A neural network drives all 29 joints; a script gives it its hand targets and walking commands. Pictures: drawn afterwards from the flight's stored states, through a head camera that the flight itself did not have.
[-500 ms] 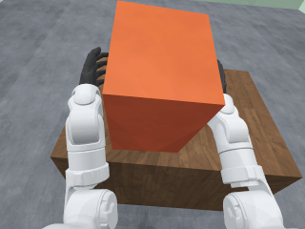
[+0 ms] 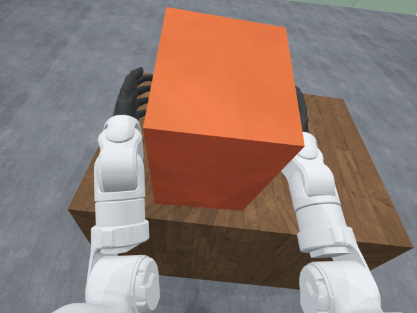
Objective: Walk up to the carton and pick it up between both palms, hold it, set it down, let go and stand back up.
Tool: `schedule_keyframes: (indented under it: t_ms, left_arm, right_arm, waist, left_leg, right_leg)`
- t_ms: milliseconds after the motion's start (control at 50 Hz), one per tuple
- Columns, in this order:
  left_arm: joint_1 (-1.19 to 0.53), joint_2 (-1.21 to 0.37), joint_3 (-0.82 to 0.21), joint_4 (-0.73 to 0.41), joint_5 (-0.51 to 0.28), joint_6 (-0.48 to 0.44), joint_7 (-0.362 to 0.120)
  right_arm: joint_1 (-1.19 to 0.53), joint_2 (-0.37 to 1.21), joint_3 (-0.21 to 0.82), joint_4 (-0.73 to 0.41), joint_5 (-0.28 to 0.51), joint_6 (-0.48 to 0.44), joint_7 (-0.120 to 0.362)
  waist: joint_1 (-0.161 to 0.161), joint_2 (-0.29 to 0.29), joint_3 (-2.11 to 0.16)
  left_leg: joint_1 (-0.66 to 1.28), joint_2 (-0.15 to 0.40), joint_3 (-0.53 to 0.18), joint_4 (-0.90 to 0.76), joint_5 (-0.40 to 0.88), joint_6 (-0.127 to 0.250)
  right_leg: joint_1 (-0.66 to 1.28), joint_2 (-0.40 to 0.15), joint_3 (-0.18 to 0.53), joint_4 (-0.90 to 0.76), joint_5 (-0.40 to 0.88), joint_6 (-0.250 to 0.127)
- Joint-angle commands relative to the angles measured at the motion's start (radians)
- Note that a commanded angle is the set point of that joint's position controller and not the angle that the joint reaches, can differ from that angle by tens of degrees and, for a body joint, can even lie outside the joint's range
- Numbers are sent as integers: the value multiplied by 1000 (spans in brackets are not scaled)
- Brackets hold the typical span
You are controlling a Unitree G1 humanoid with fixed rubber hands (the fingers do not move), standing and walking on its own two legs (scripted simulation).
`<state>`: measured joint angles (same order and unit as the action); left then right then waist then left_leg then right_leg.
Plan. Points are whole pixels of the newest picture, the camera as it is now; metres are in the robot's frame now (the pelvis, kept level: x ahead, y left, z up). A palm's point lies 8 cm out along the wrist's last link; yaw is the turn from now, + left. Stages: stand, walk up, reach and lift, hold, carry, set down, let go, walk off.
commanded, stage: hold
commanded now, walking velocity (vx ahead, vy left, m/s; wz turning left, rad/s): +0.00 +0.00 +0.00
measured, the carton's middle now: (211, 127) +0.41 +0.00 +0.14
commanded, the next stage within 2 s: none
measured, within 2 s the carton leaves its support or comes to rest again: neither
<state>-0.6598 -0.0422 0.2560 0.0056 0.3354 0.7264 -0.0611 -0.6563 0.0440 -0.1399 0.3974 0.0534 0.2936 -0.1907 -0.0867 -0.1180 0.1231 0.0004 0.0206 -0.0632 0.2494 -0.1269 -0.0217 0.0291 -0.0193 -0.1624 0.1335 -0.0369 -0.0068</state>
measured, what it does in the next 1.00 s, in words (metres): stands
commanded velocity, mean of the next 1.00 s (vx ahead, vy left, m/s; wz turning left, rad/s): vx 0.00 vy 0.00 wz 0.00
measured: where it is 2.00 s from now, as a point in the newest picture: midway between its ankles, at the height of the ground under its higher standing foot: outside the picture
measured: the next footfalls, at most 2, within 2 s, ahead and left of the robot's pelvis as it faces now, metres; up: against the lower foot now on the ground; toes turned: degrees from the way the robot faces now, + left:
none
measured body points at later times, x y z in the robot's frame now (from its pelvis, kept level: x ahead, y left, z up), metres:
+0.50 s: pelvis +0.00 +0.01 +0.00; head +0.00 +0.07 +0.44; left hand +0.39 +0.15 +0.20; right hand +0.38 -0.14 +0.19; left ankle +0.02 +0.13 -0.75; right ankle +0.04 -0.11 -0.75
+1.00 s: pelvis +0.00 +0.00 +0.00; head +0.00 +0.05 +0.45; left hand +0.39 +0.15 +0.20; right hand +0.39 -0.15 +0.19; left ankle +0.02 +0.13 -0.75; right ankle +0.04 -0.11 -0.75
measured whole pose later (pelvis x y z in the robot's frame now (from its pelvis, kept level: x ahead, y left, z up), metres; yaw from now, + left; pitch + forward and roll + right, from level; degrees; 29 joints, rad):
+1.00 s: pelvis +0.00 +0.00 +0.00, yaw +0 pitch -9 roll -1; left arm -0.66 -0.05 0.25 -0.04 0.35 0.76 -0.06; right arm -0.66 0.02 -0.11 0.39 0.08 0.30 -0.19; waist -0.09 -0.11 0.14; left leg 0.04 0.02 -0.06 0.24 -0.13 -0.02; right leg 0.07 -0.02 -0.16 0.12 -0.04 0.00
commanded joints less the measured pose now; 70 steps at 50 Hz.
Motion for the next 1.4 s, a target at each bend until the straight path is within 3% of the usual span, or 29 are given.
schedule_keyframes:
  t_ms: [0, 60, 160, 240, 320, 380, 460, 580, 680, 760, 800, 920, 980, 1000, 1100, 1140, 1200, 1240, 1320, 1380]
  left_arm:
    - [-460, -328, -351, -149, -116, -44, -99]
    - [-441, -332, -367, -175, -118, -41, -104]
    - [-429, -335, -389, -200, -111, -28, -105]
    - [-422, -341, -396, -205, -122, -20, -99]
    - [-458, -331, -399, -191, -117, -25, -94]
    - [-473, -337, -390, -157, -110, -26, -80]
    - [-468, -336, -335, -114, -81, -14, -74]
    - [-487, -323, -325, -101, -93, -12, -69]
    - [-493, -364, -376, -146, -111, -36, -76]
    - [-495, -347, -384, -180, -115, -46, -82]
    - [-495, -334, -377, -173, -107, -41, -90]
    - [-429, -309, -319, -120, -85, -5, -108]
    - [-437, -307, -315, -104, -95, -14, -112]
    - [-450, -314, -320, -117, -105, -20, -111]
    - [-488, -334, -338, -151, -98, -58, -107]
    - [-479, -328, -352, -162, -103, -68, -100]
    - [-460, -337, -387, -169, -116, -80, -91]
    - [-438, -328, -384, -169, -111, -77, -82]
    - [-412, -321, -358, -145, -97, -48, -87]
    - [-426, -322, -350, -110, -102, -34, -92]
  right_arm:
    - [-556, 255, 307, -281, 70, -58, 47]
    - [-536, 261, 320, -282, 72, -58, 38]
    - [-522, 235, 322, -303, 87, -53, 24]
    - [-512, 228, 323, -306, 93, -44, 32]
    - [-543, 214, 298, -296, 82, -48, 37]
    - [-573, 212, 273, -304, 64, -59, 51]
    - [-563, 205, 248, -225, 45, -53, 66]
    - [-595, 189, 232, -208, 51, -49, 77]
    - [-610, 237, 276, -270, 73, -55, 55]
    - [-598, 245, 313, -299, 65, -57, 51]
    - [-575, 234, 298, -288, 68, -53, 50]
    - [-520, 203, 264, -221, 54, -36, 48]
    - [-562, 219, 257, -239, 61, -45, 46]
    - [-574, 221, 257, -246, 73, -47, 48]
    - [-561, 250, 277, -274, 44, -68, 50]
    - [-530, 246, 285, -261, 53, -72, 42]
    - [-546, 266, 313, -299, 64, -90, 40]
    - [-521, 246, 303, -277, 62, -89, 41]
    - [-501, 228, 292, -231, 72, -75, 40]
    - [-516, 225, 280, -215, 71, -66, 40]
  waist:
    - [2, 129, -468]
    - [-9, 117, -465]
    - [-30, 150, -418]
    - [-27, 131, -409]
    - [-40, 141, -404]
    - [-30, 159, -404]
    - [-8, 143, -338]
    - [-19, 144, -389]
    - [-28, 152, -500]
    - [-19, 112, -510]
    - [-20, 145, -459]
    - [-13, 122, -365]
    - [-11, 97, -372]
    - [-13, 124, -366]
    - [-17, 103, -454]
    - [-16, 139, -493]
    - [-19, 131, -509]
    - [-2, 152, -490]
    - [-5, 121, -380]
    - [-7, 128, -323]
  left_leg:
    - [-79, -76, 70, -22, 270, -6]
    - [-30, -72, 66, -16, 304, -9]
    - [-45, -73, 67, -16, 279, -26]
    - [-23, -69, 67, -20, 261, -28]
    - [-32, -56, 67, -29, 186, -38]
    - [-59, -59, 73, -33, 118, -36]
    - [-93, -56, 77, -53, 69, -25]
    - [-87, -59, 80, -50, 96, -29]
    - [-27, -77, 80, 1, 292, -33]
    - [-50, -71, 74, -16, 300, -15]
    - [-83, -75, 70, -32, 252, -19]
    - [-71, -66, 70, -56, 133, -17]
    - [-93, -67, 79, -64, 137, -11]
    - [-103, -70, 79, -62, 154, -11]
    - [-57, -71, 78, -42, 186, -7]
    - [-55, -75, 79, -35, 222, -15]
    - [-47, -69, 68, -25, 261, -16]
    - [-62, -69, 68, -24, 271, -17]
    - [-97, -68, 69, -38, 181, -14]
    - [-120, -63, 72, -50, 122, -20]
  right_leg:
    - [373, 38, 31, 77, 272, 29]
    - [370, 44, 30, 67, 292, 29]
    - [348, 44, 29, 61, 253, 20]
    - [324, 54, 28, 55, 214, 19]
    - [296, 53, 13, 47, 133, 9]
    - [275, 54, 13, 52, 71, 6]
    - [282, 54, 10, 55, 34, 6]
    - [284, 54, 8, 53, 54, 10]
    - [334, 60, 16, 61, 250, 18]
    - [383, 54, 21, 73, 295, 22]
    - [371, 45, 25, 69, 262, 19]
    - [336, 40, 19, 47, 131, 24]
    - [349, 49, 13, 50, 139, 33]
    - [362, 43, 26, 48, 161, 29]
    - [356, 46, 14, 66, 198, 33]
    - [363, 46, 24, 68, 227, 30]
    - [361, 53, 19, 70, 248, 22]
    - [351, 48, 27, 70, 235, 21]
    - [348, 42, 29, 66, 167, 23]
    - [333, 44, 20, 58, 105, 23]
